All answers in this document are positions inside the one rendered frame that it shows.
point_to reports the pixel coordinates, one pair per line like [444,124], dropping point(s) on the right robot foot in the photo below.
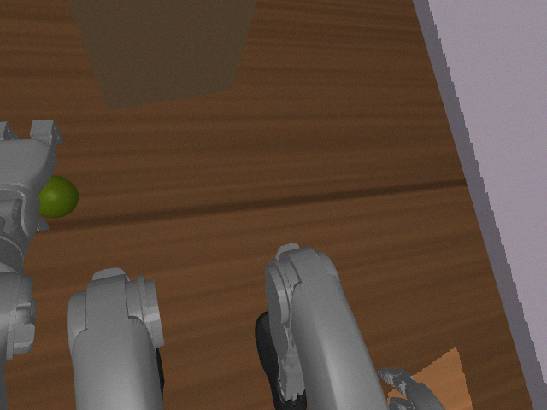
[269,361]

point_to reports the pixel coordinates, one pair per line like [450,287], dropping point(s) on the left robot arm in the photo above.
[19,210]

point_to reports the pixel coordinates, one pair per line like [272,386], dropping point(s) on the left robot hand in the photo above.
[29,163]

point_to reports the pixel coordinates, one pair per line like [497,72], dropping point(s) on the right robot hand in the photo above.
[419,396]

